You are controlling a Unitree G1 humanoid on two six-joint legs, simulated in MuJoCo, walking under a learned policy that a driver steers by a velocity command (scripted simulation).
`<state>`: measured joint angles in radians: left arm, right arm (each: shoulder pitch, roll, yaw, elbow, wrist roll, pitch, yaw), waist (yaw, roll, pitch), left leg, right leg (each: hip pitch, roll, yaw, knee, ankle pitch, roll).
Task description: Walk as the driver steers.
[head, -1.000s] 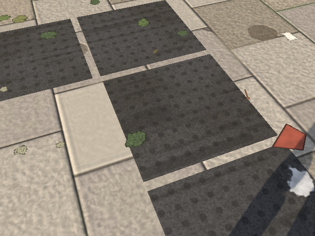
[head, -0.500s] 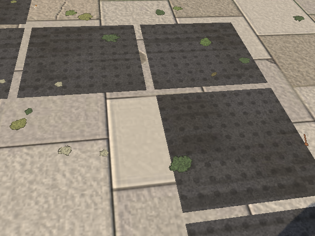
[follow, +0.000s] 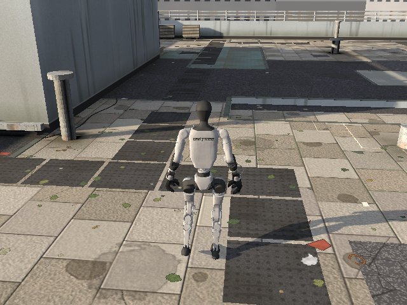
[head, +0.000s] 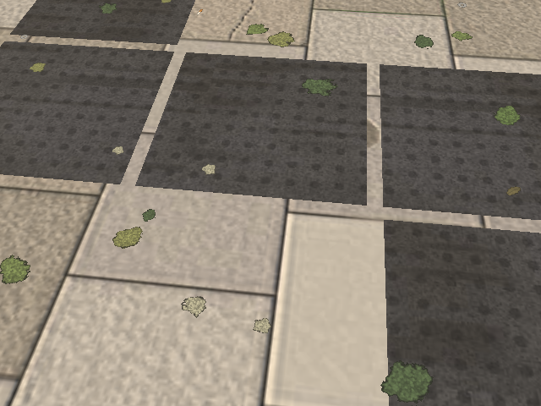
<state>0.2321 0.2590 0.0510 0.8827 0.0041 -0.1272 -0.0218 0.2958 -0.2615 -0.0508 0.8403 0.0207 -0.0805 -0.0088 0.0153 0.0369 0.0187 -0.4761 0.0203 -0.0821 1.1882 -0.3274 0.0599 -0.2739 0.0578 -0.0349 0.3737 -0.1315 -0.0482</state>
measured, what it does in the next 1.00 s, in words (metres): walks ahead, turning right: left foot, then right foot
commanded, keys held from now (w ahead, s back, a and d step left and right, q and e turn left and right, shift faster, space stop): w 0.16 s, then w+e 0.72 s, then w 0.08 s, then w+q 0.04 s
